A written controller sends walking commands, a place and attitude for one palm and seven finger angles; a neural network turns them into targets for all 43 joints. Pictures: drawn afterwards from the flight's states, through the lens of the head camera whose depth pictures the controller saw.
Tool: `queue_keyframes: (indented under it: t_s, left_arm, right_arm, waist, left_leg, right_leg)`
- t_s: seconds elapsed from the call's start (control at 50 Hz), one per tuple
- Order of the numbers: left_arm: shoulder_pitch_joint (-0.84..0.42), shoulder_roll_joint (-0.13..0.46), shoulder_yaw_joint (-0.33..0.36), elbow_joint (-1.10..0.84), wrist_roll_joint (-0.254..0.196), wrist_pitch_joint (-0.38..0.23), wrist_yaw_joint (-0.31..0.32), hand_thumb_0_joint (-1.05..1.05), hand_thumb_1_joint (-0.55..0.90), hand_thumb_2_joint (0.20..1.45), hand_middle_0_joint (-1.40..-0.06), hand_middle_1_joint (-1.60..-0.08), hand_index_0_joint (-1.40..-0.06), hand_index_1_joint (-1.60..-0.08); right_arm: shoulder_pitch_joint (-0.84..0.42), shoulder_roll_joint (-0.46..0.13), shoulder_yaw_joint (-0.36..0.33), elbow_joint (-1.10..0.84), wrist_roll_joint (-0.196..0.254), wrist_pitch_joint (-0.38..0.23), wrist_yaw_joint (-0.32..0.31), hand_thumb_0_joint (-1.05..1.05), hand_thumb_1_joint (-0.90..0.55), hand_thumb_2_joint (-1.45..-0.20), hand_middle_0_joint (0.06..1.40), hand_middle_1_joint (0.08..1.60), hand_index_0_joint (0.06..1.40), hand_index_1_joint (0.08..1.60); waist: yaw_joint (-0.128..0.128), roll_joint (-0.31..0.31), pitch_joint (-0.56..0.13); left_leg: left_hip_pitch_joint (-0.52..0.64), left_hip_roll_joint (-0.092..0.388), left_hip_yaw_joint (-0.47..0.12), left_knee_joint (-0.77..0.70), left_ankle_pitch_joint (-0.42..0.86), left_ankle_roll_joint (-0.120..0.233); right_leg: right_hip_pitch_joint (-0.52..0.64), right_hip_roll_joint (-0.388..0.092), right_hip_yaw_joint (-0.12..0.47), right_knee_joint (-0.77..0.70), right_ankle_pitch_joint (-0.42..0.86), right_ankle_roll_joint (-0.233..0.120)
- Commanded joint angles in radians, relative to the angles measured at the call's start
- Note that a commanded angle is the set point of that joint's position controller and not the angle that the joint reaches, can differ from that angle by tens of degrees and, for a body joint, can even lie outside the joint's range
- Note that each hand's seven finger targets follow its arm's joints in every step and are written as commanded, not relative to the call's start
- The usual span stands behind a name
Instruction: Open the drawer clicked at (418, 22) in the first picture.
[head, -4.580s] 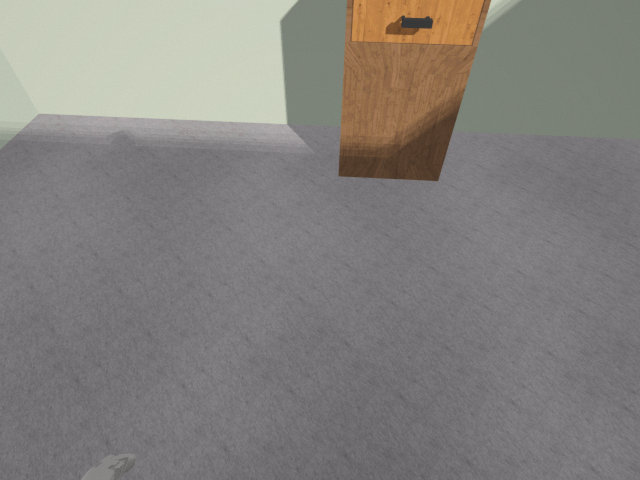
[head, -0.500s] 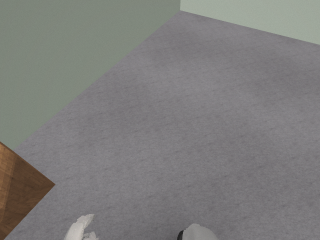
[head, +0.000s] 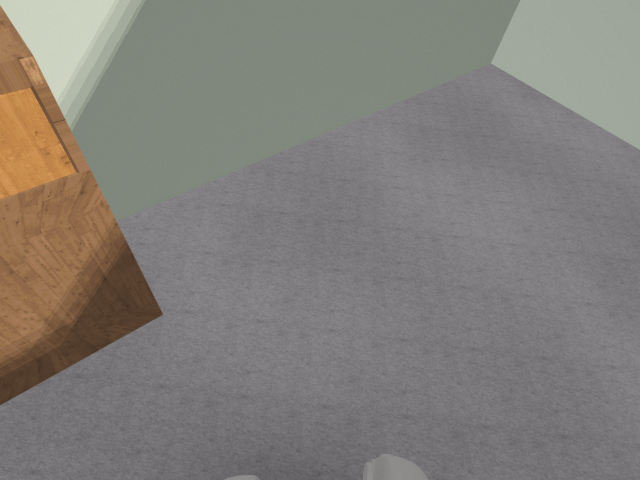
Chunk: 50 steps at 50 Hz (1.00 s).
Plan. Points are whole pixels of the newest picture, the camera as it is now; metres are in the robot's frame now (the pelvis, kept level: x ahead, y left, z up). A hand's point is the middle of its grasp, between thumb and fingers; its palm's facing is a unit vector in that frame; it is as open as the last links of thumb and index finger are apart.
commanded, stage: turn to face it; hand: left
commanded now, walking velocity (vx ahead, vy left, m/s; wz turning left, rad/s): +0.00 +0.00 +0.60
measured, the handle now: out of the picture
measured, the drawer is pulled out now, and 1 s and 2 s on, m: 0.00 0.00 0.00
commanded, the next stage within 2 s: take the last steps up to it in 1.04 s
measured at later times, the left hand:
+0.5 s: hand out of the picture +0.04 +0.15 -0.13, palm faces +0.30 -0.91 -0.28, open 7.4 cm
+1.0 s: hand out of the picture -0.14 +0.19 -0.17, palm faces +0.55 -0.79 -0.25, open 7.4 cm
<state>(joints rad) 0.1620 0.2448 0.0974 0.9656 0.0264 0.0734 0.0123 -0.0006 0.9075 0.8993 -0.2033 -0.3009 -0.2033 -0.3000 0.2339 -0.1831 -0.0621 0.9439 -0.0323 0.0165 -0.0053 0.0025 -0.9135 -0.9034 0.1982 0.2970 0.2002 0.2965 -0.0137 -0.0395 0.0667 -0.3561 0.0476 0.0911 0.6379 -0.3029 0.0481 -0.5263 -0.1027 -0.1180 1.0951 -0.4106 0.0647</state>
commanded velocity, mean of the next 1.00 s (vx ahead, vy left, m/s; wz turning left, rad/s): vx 0.00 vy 0.00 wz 0.48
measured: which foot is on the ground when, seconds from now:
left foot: down 0.00-0.38, up 0.40-0.80, down 0.82-1.00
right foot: up 0.00-0.36, down 0.38-0.82, up 0.84-1.00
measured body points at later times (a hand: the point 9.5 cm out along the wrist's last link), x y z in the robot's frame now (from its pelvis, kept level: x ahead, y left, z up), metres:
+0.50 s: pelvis -0.01 -0.06 +0.01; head +0.02 -0.09 +0.46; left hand +0.02 +0.20 -0.11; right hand +0.13 -0.30 -0.15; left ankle -0.03 +0.07 -0.66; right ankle +0.02 -0.17 -0.73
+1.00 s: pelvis -0.05 -0.01 +0.01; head -0.02 +0.03 +0.46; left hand -0.16 +0.23 -0.15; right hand +0.18 -0.17 -0.12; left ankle -0.10 +0.05 -0.73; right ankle +0.01 -0.17 -0.65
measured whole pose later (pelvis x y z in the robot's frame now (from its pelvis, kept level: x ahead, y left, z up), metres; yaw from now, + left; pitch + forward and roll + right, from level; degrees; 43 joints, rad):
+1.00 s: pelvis -0.05 -0.01 +0.01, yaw +31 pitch +0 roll -2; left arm 0.23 0.28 0.07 0.98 0.02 0.07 0.02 0.00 0.91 0.90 -0.20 -0.30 -0.20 -0.30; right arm 0.13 -0.20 -0.03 0.92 -0.02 0.02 -0.01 0.00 -0.91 -0.90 0.20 0.30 0.20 0.30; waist 0.03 -0.04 0.09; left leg -0.22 0.00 0.05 0.50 -0.28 0.05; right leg -0.45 -0.11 -0.06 1.09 -0.44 0.09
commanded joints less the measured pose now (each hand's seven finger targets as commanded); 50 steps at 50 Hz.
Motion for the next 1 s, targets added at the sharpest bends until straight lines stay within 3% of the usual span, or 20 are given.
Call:
queue_keyframes:
  t_s: [0.0, 0.12, 0.2, 0.28, 0.32, 0.34, 0.36, 0.38, 0.4, 0.44, 0.48, 0.68, 0.72, 0.76, 0.78, 0.8, 0.82, 0.88, 0.92, 0.98]
  left_arm:
    - [-0.003, 0.048, 0.003, -0.090, -0.008, -0.047, -0.006, 0.000, 0.900, 0.900, -0.200, -0.300, -0.200, -0.300]
    - [-0.053, 0.057, -0.007, -0.119, -0.017, -0.045, 0.008, 0.000, 0.900, 0.900, -0.200, -0.300, -0.200, -0.300]
    - [-0.056, 0.062, -0.010, -0.131, -0.020, -0.043, 0.012, 0.000, 0.900, 0.900, -0.200, -0.300, -0.200, -0.300]
    - [0.028, 0.067, -0.011, -0.126, -0.028, -0.049, 0.017, 0.000, 0.900, 0.900, -0.200, -0.300, -0.200, -0.300]
    - [0.093, 0.091, -0.004, -0.115, -0.026, -0.061, 0.020, 0.000, 0.900, 0.900, -0.200, -0.300, -0.200, -0.300]
    - [0.127, 0.157, 0.009, -0.117, -0.013, -0.071, 0.027, 0.000, 0.900, 0.900, -0.200, -0.300, -0.200, -0.300]
    - [0.112, 0.247, 0.022, -0.133, 0.003, -0.074, 0.030, 0.000, 0.900, 0.900, -0.200, -0.300, -0.200, -0.300]
    - [0.079, 0.234, 0.010, -0.151, -0.007, -0.069, 0.032, 0.000, 0.900, 0.900, -0.200, -0.300, -0.200, -0.300]
    - [0.003, 0.180, 0.007, -0.169, -0.006, -0.072, 0.036, 0.000, 0.900, 0.900, -0.200, -0.300, -0.200, -0.300]
    - [-0.067, 0.137, -0.012, -0.182, -0.008, -0.075, 0.027, 0.000, 0.900, 0.900, -0.200, -0.300, -0.200, -0.300]
    - [-0.038, 0.117, -0.021, -0.178, -0.008, -0.081, 0.023, 0.000, 0.900, 0.900, -0.200, -0.300, -0.200, -0.300]
    - [0.125, 0.191, 0.001, -0.115, 0.007, -0.073, 0.019, 0.000, 0.900, 0.900, -0.200, -0.300, -0.200, -0.300]
    - [0.121, 0.200, 0.006, -0.103, 0.006, -0.069, 0.019, 0.000, 0.900, 0.900, -0.200, -0.300, -0.200, -0.300]
    - [0.098, 0.190, 0.007, -0.101, -0.007, -0.064, 0.016, 0.000, 0.900, 0.900, -0.200, -0.300, -0.200, -0.300]
    - [0.108, 0.147, -0.001, -0.117, -0.017, -0.060, 0.012, 0.000, 0.900, 0.900, -0.200, -0.300, -0.200, -0.300]
    - [0.061, 0.074, -0.028, -0.156, -0.017, -0.057, 0.007, 0.000, 0.900, 0.900, -0.200, -0.300, -0.200, -0.300]
    - [0.032, 0.089, -0.029, -0.158, -0.011, -0.044, 0.015, 0.000, 0.900, 0.900, -0.200, -0.300, -0.200, -0.300]
    - [0.022, 0.091, -0.020, -0.101, -0.011, -0.037, 0.011, 0.000, 0.900, 0.900, -0.200, -0.300, -0.200, -0.300]
    - [0.057, 0.090, -0.020, -0.073, -0.012, -0.039, 0.003, 0.000, 0.900, 0.900, -0.200, -0.300, -0.200, -0.300]
    - [0.068, 0.083, -0.025, -0.059, -0.013, -0.035, 0.005, 0.000, 0.900, 0.900, -0.200, -0.300, -0.200, -0.300]
  right_arm:
    - [0.017, -0.196, -0.039, -0.067, 0.014, -0.028, -0.018, 0.000, -0.900, -0.900, 0.200, 0.300, 0.200, 0.300]
    - [0.074, -0.222, -0.050, -0.047, 0.011, -0.016, -0.013, 0.000, -0.900, -0.900, 0.200, 0.300, 0.200, 0.300]
    - [0.038, -0.239, -0.057, -0.055, 0.008, -0.001, -0.007, 0.000, -0.900, -0.900, 0.200, 0.300, 0.200, 0.300]
    - [-0.038, -0.252, -0.064, -0.082, 0.008, 0.011, 0.001, 0.000, -0.900, -0.900, 0.200, 0.300, 0.200, 0.300]
    - [-0.070, -0.235, -0.064, -0.100, 0.016, 0.014, 0.006, 0.000, -0.900, -0.900, 0.200, 0.300, 0.200, 0.300]
    - [-0.061, -0.180, -0.059, -0.111, 0.026, 0.016, 0.012, 0.000, -0.900, -0.900, 0.200, 0.300, 0.200, 0.300]
    - [-0.071, -0.125, -0.049, -0.143, 0.025, 0.016, 0.013, 0.000, -0.900, -0.900, 0.200, 0.300, 0.200, 0.300]
    - [-0.091, -0.186, -0.062, -0.140, 0.012, 0.021, 0.014, 0.000, -0.900, -0.900, 0.200, 0.300, 0.200, 0.300]
    - [-0.065, -0.191, -0.068, -0.128, 0.011, 0.032, 0.020, 0.000, -0.900, -0.900, 0.200, 0.300, 0.200, 0.300]
    - [-0.045, -0.171, -0.063, -0.085, 0.005, 0.045, 0.031, 0.000, -0.900, -0.900, 0.200, 0.300, 0.200, 0.300]
    - [-0.036, -0.157, -0.057, -0.081, 0.009, 0.046, 0.038, 0.000, -0.900, -0.900, 0.200, 0.300, 0.200, 0.300]
    - [-0.167, -0.124, -0.022, -0.117, 0.022, 0.033, 0.036, 0.000, -0.900, -0.900, 0.200, 0.300, 0.200, 0.300]
    - [-0.131, -0.125, -0.018, -0.109, 0.025, 0.024, 0.032, 0.000, -0.900, -0.900, 0.200, 0.300, 0.200, 0.300]
    - [-0.045, -0.161, -0.024, -0.083, 0.022, 0.010, 0.029, 0.000, -0.900, -0.900, 0.200, 0.300, 0.200, 0.300]
    - [0.011, -0.249, -0.043, -0.071, 0.015, -0.004, 0.025, 0.000, -0.900, -0.900, 0.200, 0.300, 0.200, 0.300]
    - [0.073, -0.346, -0.066, -0.065, 0.018, -0.005, 0.018, 0.000, -0.900, -0.900, 0.200, 0.300, 0.200, 0.300]
    - [0.094, -0.344, -0.061, -0.045, 0.018, 0.005, 0.011, 0.000, -0.900, -0.900, 0.200, 0.300, 0.200, 0.300]
    - [-0.027, -0.243, -0.030, -0.057, 0.013, -0.003, -0.013, 0.000, -0.900, -0.900, 0.200, 0.300, 0.200, 0.300]
    - [-0.059, -0.217, -0.020, -0.065, 0.016, -0.010, -0.015, 0.000, -0.900, -0.900, 0.200, 0.300, 0.200, 0.300]
    - [-0.030, -0.210, -0.017, -0.052, 0.019, -0.015, -0.016, 0.000, -0.900, -0.900, 0.200, 0.300, 0.200, 0.300]
  waist:
    - [-0.001, 0.135, -0.168]
    - [-0.041, 0.147, -0.161]
    - [-0.039, 0.194, -0.135]
    - [0.000, 0.221, -0.147]
    - [0.038, 0.169, -0.163]
    - [0.055, -0.006, -0.181]
    - [0.060, -0.295, -0.126]
    - [0.052, -0.196, -0.107]
    - [0.009, -0.137, -0.080]
    - [-0.027, -0.132, -0.011]
    - [-0.021, -0.148, -0.007]
    - [0.067, -0.189, -0.085]
    - [0.053, -0.199, -0.119]
    - [0.001, -0.133, -0.166]
    - [-0.029, 0.086, -0.223]
    - [-0.064, 0.349, -0.222]
    - [-0.069, 0.269, -0.216]
    - [-0.022, 0.252, -0.116]
    - [0.003, 0.197, -0.110]
    - [0.002, 0.147, -0.116]
  left_leg:
    - [0.266, 0.200, -0.264, -0.289, 0.467, 0.086]
    - [0.339, 0.213, -0.355, -0.268, 0.570, 0.130]
    - [0.266, 0.194, -0.411, -0.270, 0.487, 0.133]
    - [0.139, 0.150, -0.452, -0.244, 0.423, 0.107]
    - [0.021, 0.092, -0.434, -0.179, 0.316, 0.050]
    - [-0.141, 0.005, -0.343, -0.031, 0.103, -0.019]
    - [-0.311, -0.138, -0.136, 0.223, -0.249, -0.101]
    - [-0.260, -0.079, -0.178, 0.406, -0.273, -0.086]
    - [-0.238, -0.057, -0.190, 0.497, -0.199, -0.084]
    - [-0.238, -0.027, -0.142, 0.596, -0.094, -0.106]
    - [-0.244, -0.024, -0.109, 0.602, -0.048, -0.121]
    - [-0.086, -0.019, 0.003, 0.164, -0.151, -0.117]
    - [-0.006, -0.030, 0.022, 0.037, -0.118, -0.103]
    - [0.182, -0.025, 0.013, -0.208, 0.100, -0.085]
    - [0.382, 0.123, -0.162, -0.274, 0.342, -0.030]
    - [0.473, 0.356, -0.437, -0.266, 0.769, 0.083]
    - [0.410, 0.392, -0.386, -0.240, 0.831, 0.158]
    - [0.304, 0.247, -0.261, -0.252, 0.772, 0.119]
    - [0.292, 0.204, -0.215, -0.263, 0.736, 0.101]
    - [0.311, 0.193, -0.215, -0.282, 0.707, 0.104]
  right_leg:
    - [-0.097, -0.001, 0.099, 0.076, 0.076, 0.030]
    - [-0.057, 0.020, 0.116, -0.098, -0.013, 0.048]
    - [0.037, 0.046, 0.115, -0.235, -0.047, 0.037]
    - [0.224, 0.084, 0.103, -0.437, 0.016, 0.014]
    - [0.409, 0.069, 0.098, -0.672, 0.169, 0.002]
    - [0.557, -0.098, 0.247, -0.815, 0.136, -0.044]
    - [0.543, -0.368, 0.512, -0.873, 0.178, -0.160]
    - [0.383, -0.404, 0.468, -0.866, 0.207, -0.210]
    - [0.317, -0.349, 0.375, -0.869, 0.162, -0.205]
    - [0.280, -0.232, 0.231, -0.824, 0.236, -0.160]
    - [0.314, -0.197, 0.128, -0.791, 0.340, -0.148]
    - [0.463, -0.262, 0.058, -0.685, 0.619, -0.184]
    - [0.472, -0.264, 0.040, -0.628, 0.663, -0.165]
    - [0.398, -0.224, -0.025, -0.496, 0.596, -0.094]
    - [0.218, -0.148, -0.070, -0.311, 0.372, -0.032]
    - [-0.035, -0.030, -0.045, -0.126, -0.222, 0.030]
    - [-0.018, -0.039, 0.052, -0.035, -0.252, 0.012]
    - [-0.025, -0.034, 0.100, 0.052, -0.077, 0.015]
    - [0.002, -0.022, 0.090, 0.049, -0.017, 0.022]
    - [0.016, -0.006, 0.090, 0.003, 0.022, 0.030]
